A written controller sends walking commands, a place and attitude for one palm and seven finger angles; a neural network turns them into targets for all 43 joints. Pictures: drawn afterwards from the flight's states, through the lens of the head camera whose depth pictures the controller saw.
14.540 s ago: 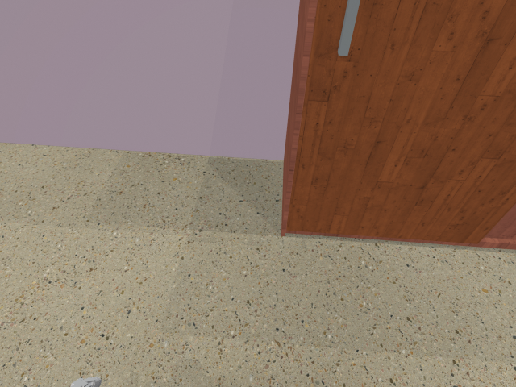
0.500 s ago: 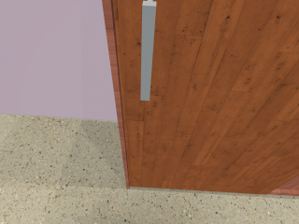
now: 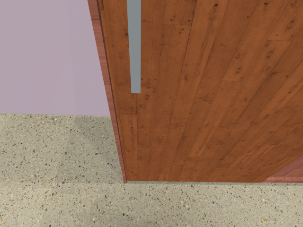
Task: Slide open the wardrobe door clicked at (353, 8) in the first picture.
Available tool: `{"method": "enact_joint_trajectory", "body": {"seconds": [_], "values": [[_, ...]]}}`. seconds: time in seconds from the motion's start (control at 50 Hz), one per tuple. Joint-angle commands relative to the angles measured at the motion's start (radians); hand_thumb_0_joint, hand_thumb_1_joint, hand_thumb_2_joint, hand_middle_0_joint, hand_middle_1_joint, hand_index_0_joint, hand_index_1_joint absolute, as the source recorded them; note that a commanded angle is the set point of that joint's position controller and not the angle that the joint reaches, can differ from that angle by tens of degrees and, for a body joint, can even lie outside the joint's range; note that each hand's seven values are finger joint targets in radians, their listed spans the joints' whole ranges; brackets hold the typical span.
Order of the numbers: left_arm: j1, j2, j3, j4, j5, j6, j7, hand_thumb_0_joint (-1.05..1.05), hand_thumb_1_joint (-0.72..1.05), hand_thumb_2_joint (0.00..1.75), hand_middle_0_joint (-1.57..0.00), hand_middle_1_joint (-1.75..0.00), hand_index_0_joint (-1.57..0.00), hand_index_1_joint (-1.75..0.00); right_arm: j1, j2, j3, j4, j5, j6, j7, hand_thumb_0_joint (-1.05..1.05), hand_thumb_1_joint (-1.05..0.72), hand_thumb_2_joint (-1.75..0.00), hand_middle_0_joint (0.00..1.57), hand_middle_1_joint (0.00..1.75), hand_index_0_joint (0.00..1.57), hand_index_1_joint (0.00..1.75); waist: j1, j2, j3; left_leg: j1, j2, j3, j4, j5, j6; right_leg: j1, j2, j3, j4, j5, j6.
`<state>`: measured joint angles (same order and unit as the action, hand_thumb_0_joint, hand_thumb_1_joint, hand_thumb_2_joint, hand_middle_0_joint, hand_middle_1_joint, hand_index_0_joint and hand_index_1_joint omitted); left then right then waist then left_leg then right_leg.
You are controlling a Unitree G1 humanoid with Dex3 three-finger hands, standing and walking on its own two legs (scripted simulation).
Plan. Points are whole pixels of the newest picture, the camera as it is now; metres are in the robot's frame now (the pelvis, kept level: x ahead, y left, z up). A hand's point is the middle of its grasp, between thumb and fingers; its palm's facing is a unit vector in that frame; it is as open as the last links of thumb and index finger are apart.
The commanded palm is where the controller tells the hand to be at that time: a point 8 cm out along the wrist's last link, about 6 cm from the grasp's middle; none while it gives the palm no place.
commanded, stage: shuffle to correct the standing spot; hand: left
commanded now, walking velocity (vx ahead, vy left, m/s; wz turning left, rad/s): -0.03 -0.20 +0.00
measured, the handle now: (135, 46) +0.45 +0.07 +0.25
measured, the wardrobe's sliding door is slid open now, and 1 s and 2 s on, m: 0.00 0.00 0.00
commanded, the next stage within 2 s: come to a stop and stand still in 0.12 s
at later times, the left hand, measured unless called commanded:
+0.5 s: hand out of the picture +0.00 +0.08 -0.19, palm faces +0.05 -0.99 -0.16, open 7.3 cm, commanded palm none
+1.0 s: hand out of the picture +0.00 +0.11 -0.17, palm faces +0.03 -0.97 -0.26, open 7.4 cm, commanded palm none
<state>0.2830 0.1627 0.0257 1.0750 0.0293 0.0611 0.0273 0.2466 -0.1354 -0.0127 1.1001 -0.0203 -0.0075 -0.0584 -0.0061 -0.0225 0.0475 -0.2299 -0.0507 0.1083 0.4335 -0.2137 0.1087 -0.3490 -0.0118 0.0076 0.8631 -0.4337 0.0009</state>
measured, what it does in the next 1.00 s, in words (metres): steps on the spot: right foot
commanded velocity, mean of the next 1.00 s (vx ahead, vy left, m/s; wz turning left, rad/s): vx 0.01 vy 0.03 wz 0.00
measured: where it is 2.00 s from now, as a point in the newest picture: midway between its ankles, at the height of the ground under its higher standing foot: outside the picture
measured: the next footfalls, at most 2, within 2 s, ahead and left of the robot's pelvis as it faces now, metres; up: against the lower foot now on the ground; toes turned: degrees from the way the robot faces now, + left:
right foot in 0.28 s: +0.00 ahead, -0.22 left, +0.00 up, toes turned -2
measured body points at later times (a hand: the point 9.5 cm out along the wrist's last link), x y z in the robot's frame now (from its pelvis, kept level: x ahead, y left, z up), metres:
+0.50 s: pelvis -0.02 -0.09 -0.01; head -0.01 -0.07 +0.44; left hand -0.01 +0.13 -0.17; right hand +0.00 -0.34 -0.15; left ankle -0.01 +0.00 -0.74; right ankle -0.04 -0.22 -0.74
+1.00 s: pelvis -0.01 -0.08 -0.01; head -0.01 -0.10 +0.44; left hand -0.01 +0.16 -0.15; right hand +0.05 -0.31 -0.16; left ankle -0.01 -0.01 -0.74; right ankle -0.04 -0.22 -0.74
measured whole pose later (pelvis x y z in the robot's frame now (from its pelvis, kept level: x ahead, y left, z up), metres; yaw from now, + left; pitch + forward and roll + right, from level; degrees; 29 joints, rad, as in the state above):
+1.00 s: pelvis -0.01 -0.08 -0.01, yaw +0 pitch -1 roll +0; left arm 0.30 0.18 -0.02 1.06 0.02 -0.01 0.04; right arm 0.24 -0.20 0.01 0.99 -0.01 -0.02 -0.01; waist 0.01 0.04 0.01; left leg -0.22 -0.05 0.08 0.51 -0.28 0.07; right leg -0.18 -0.06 -0.02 0.52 -0.33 0.03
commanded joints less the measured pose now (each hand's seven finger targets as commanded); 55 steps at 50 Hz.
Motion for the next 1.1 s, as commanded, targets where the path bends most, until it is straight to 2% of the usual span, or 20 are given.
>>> {"method": "enact_joint_trajectory", "body": {"seconds": [0.0, 0.12, 0.2, 0.24, 0.26, 0.3, 0.32, 0.44, 0.5, 0.54, 0.58, 0.64, 0.66, 0.68, 0.7, 0.74, 0.78, 0.86, 0.92, 1.08], "values": [[0.037, 0.04, 0.021, -0.069, 0.006, 0.005, -0.013, 0.0, 0.9, 0.9, -0.2, -0.3, -0.2, -0.3, 0.062, -0.183, -0.049, -0.047, -0.011, -0.002, -0.006, 0.0, -0.9, -0.9, 0.2, 0.3, 0.2, 0.3, -0.009, 0.094, 0.005, -0.025, 0.362, -0.313, -0.193, 0.097, 0.088, -0.074, -0.038, 0.0, 0.05, 0.01, 0.005], [0.005, 0.04, 0.028, -0.111, 0.001, -0.001, -0.026, 0.0, 0.9, 0.9, -0.2, -0.3, -0.2, -0.3, 0.08, -0.225, -0.078, -0.066, -0.019, 0.008, 0.005, 0.0, -0.9, -0.9, 0.2, 0.3, 0.2, 0.3, -0.028, 0.171, -0.03, -0.035, 0.35, -0.306, -0.169, 0.004, 0.059, -0.015, -0.016, -0.051, -0.125, 0.009, 0.0], [0.09, 0.07, 0.037, -0.099, -0.003, -0.012, -0.027, 0.0, 0.9, 0.9, -0.2, -0.3, -0.2, -0.3, 0.071, -0.217, -0.089, -0.083, -0.014, 0.021, 0.012, 0.0, -0.9, -0.9, 0.2, 0.3, 0.2, 0.3, 0.013, 0.117, -0.049, -0.169, 0.274, -0.217, -0.034, -0.037, -0.024, 0.208, -0.001, -0.07, -0.446, 0.169, -0.016], [0.117, 0.169, 0.044, -0.103, 0.008, -0.036, -0.006, 0.0, 0.9, 0.9, -0.2, -0.3, -0.2, -0.3, 0.063, -0.069, -0.053, -0.123, -0.007, 0.024, 0.026, 0.0, -0.9, -0.9, 0.2, 0.3, 0.2, 0.3, 0.027, -0.212, -0.019, -0.319, 0.07, -0.013, 0.262, -0.259, -0.115, 0.216, -0.271, 0.236, -0.635, 0.141, -0.11], [0.097, 0.17, 0.032, -0.113, 0.003, -0.045, -0.004, 0.0, 0.9, 0.9, -0.2, -0.3, -0.2, -0.3, 0.013, -0.061, -0.043, -0.146, -0.007, 0.027, 0.034, 0.0, -0.9, -0.9, 0.2, 0.3, 0.2, 0.3, 0.045, -0.118, -0.036, -0.248, 0.073, -0.075, 0.375, -0.33, -0.103, 0.088, -0.33, 0.261, -0.671, 0.048, -0.146], [0.021, 0.159, 0.025, -0.106, -0.003, -0.082, 0.002, 0.0, 0.9, 0.9, -0.2, -0.3, -0.2, -0.3, 0.014, -0.087, -0.039, -0.125, -0.005, 0.019, 0.046, 0.0, -0.9, -0.9, 0.2, 0.3, 0.2, 0.3, 0.015, -0.181, -0.017, -0.262, 0.092, -0.107, 0.4, -0.22, -0.099, 0.107, -0.268, 0.271, -0.658, 0.102, -0.15], [-0.003, 0.156, 0.022, -0.106, -0.002, -0.089, 0.001, 0.0, 0.9, 0.9, -0.2, -0.3, -0.2, -0.3, 0.021, -0.105, -0.04, -0.111, -0.002, 0.011, 0.049, 0.0, -0.9, -0.9, 0.2, 0.3, 0.2, 0.3, 0.009, -0.147, 0.005, -0.236, 0.099, -0.098, 0.383, -0.189, -0.104, 0.105, -0.259, 0.229, -0.634, 0.169, -0.154], [0.05, 0.177, 0.034, -0.084, -0.005, -0.08, 0.011, 0.0, 0.9, 0.9, -0.2, -0.3, -0.2, -0.3, 0.058, -0.08, -0.022, -0.1, 0.008, 0.006, 0.049, 0.0, -0.9, -0.9, 0.2, 0.3, 0.2, 0.3, 0.019, -0.117, 0.013, -0.073, 0.061, -0.047, 0.098, -0.086, -0.122, 0.134, -0.266, 0.187, -0.501, 0.428, -0.148], [0.05, 0.131, 0.03, -0.091, -0.013, -0.066, 0.013, 0.0, 0.9, 0.9, -0.2, -0.3, -0.2, -0.3, 0.089, -0.131, -0.024, -0.087, 0.007, 0.0, 0.038, 0.0, -0.9, -0.9, 0.2, 0.3, 0.2, 0.3, 0.019, 0.019, -0.017, 0.077, 0.149, -0.122, 0.004, 0.204, -0.08, 0.069, -0.14, 0.076, -0.386, 0.371, -0.067], [0.046, 0.089, 0.014, -0.086, -0.009, -0.049, 0.015, 0.0, 0.9, 0.9, -0.2, -0.3, -0.2, -0.3, 0.058, -0.15, -0.023, -0.091, 0.007, -0.004, 0.032, 0.0, -0.9, -0.9, 0.2, 0.3, 0.2, 0.3, 0.032, 0.201, -0.007, 0.024, 0.231, -0.239, -0.078, 0.266, -0.004, 0.089, -0.063, -0.022, -0.333, 0.135, -0.012], [0.061, 0.074, 0.002, -0.06, -0.009, -0.046, 0.012, 0.0, 0.9, 0.9, -0.2, -0.3, -0.2, -0.3, 0.026, -0.153, -0.021, -0.101, 0.008, -0.004, 0.025, 0.0, -0.9, -0.9, 0.2, 0.3, 0.2, 0.3, 0.043, 0.137, -0.002, 0.002, 0.235, -0.267, -0.112, 0.174, 0.015, 0.11, -0.059, -0.033, -0.348, 0.106, -0.004], [0.077, 0.072, -0.007, -0.035, -0.004, -0.054, 0.007, 0.0, 0.9, 0.9, -0.2, -0.3, -0.2, -0.3, 0.015, -0.132, -0.02, -0.097, 0.009, -0.004, 0.027, 0.0, -0.9, -0.9, 0.2, 0.3, 0.2, 0.3, 0.039, 0.028, 0.01, -0.017, 0.18, -0.221, -0.097, 0.075, -0.023, 0.145, -0.085, 0.011, -0.434, 0.224, -0.015], [0.168, 0.092, -0.019, 0.001, 0.0, -0.084, 0.048, 0.0, 0.9, 0.9, -0.2, -0.3, -0.2, -0.3, -0.078, -0.176, -0.011, -0.165, 0.018, -0.017, 0.035, 0.0, -0.9, -0.9, 0.2, 0.3, 0.2, 0.3, 0.06, 0.148, 0.04, -0.008, 0.16, -0.144, 0.112, 0.181, -0.072, 0.096, -0.132, 0.065, -0.48, 0.34, -0.035], [0.089, 0.161, -0.007, -0.058, -0.007, -0.093, 0.038, 0.0, 0.9, 0.9, -0.2, -0.3, -0.2, -0.3, -0.01, -0.123, -0.009, -0.177, 0.009, -0.007, 0.047, 0.0, -0.9, -0.9, 0.2, 0.3, 0.2, 0.3, 0.0, 0.113, -0.036, -0.016, 0.111, -0.152, 0.085, -0.024, -0.088, 0.087, -0.161, 0.121, -0.482, 0.131, -0.071], [0.035, 0.158, -0.006, -0.08, -0.006, -0.094, 0.03, 0.0, 0.9, 0.9, -0.2, -0.3, -0.2, -0.3, 0.033, -0.137, -0.008, -0.177, 0.004, -0.003, 0.05, 0.0, -0.9, -0.9, 0.2, 0.3, 0.2, 0.3, -0.023, 0.083, -0.026, -0.019, 0.118, -0.159, 0.053, -0.079, -0.083, 0.05, -0.138, 0.097, -0.458, 0.025, -0.079], [0.045, 0.13, -0.012, -0.089, -0.004, -0.098, 0.022, 0.0, 0.9, 0.9, -0.2, -0.3, -0.2, -0.3, 0.052, -0.137, -0.005, -0.179, 0.001, -0.018, 0.052, 0.0, -0.9, -0.9, 0.2, 0.3, 0.2, 0.3, -0.011, 0.141, -0.055, -0.011, 0.151, -0.212, 0.012, 0.092, -0.054, 0.084, -0.08, 0.027, -0.386, 0.157, -0.059], [0.073, 0.11, -0.019, -0.071, -0.011, -0.097, 0.021, 0.0, 0.9, 0.9, -0.2, -0.3, -0.2, -0.3, 0.044, -0.159, -0.004, -0.186, 0.006, -0.025, 0.044, 0.0, -0.9, -0.9, 0.2, 0.3, 0.2, 0.3, 0.002, 0.051, -0.087, 0.022, 0.167, -0.218, 0.01, 0.207, -0.037, 0.129, -0.062, 0.005, -0.372, 0.201, -0.042], [0.056, 0.111, -0.024, -0.07, -0.012, -0.089, 0.017, 0.0, 0.9, 0.9, -0.2, -0.3, -0.2, -0.3, 0.026, -0.168, -0.001, -0.176, 0.007, -0.025, 0.039, 0.0, -0.9, -0.9, 0.2, 0.3, 0.2, 0.3, 0.005, 0.013, 0.006, -0.005, 0.152, -0.2, -0.041, 0.152, -0.041, 0.115, -0.076, 0.022, -0.402, 0.22, -0.036], [0.051, 0.121, -0.024, -0.066, -0.013, -0.082, 0.015, 0.0, 0.9, 0.9, -0.2, -0.3, -0.2, -0.3, 0.022, -0.174, 0.001, -0.16, 0.008, -0.023, 0.041, 0.0, -0.9, -0.9, 0.2, 0.3, 0.2, 0.3, 0.007, 0.009, 0.021, -0.005, 0.15, -0.195, -0.078, 0.063, -0.043, 0.114, -0.078, 0.026, -0.422, 0.188, -0.032], [0.033, 0.141, -0.023, -0.058, -0.015, -0.084, 0.013, 0.0, 0.9, 0.9, -0.2, -0.3, -0.2, -0.3, 0.024, -0.168, 0.009, -0.109, 0.007, -0.029, 0.038, 0.0, -0.9, -0.9, 0.2, 0.3, 0.2, 0.3, 0.013, -0.006, 0.005, 0.031, 0.144, -0.165, -0.082, 0.124, -0.052, 0.146, -0.099, 0.043, -0.45, 0.272, -0.031]]}}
